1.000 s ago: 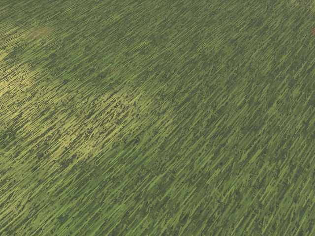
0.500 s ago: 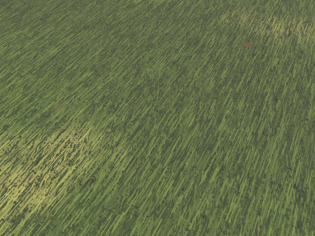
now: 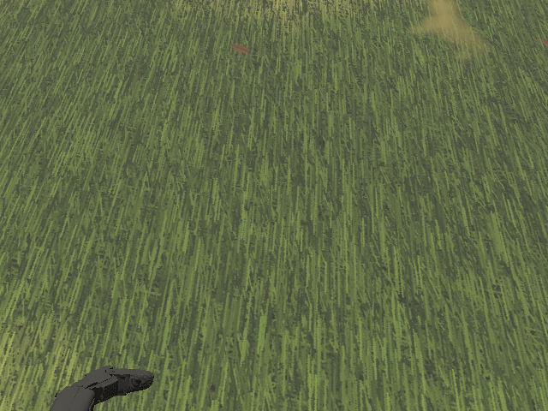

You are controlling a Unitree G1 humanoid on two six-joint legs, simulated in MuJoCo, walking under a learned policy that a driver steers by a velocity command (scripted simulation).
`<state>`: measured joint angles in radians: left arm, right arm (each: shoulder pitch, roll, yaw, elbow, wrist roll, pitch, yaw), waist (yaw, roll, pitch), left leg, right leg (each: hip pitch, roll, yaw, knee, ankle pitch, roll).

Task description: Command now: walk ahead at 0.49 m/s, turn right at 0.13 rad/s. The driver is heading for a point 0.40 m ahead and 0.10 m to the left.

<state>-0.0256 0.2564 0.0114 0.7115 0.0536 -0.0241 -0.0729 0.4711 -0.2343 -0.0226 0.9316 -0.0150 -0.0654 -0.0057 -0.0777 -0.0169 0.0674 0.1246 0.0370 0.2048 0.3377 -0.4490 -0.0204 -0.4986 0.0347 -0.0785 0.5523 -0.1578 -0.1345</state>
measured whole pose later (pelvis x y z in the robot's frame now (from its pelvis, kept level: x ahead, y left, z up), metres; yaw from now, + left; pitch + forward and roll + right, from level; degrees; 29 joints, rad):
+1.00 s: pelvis +0.38 +0.00 +0.02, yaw +12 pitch -1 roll +0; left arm 0.28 0.16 0.00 1.06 0.02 0.00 0.04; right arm 0.23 -0.20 -0.01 1.00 -0.01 -0.01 -0.01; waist -0.02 0.01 0.01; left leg -0.23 -0.05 0.07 0.42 -0.18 0.06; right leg -0.21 -0.02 0.00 0.46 -0.23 0.01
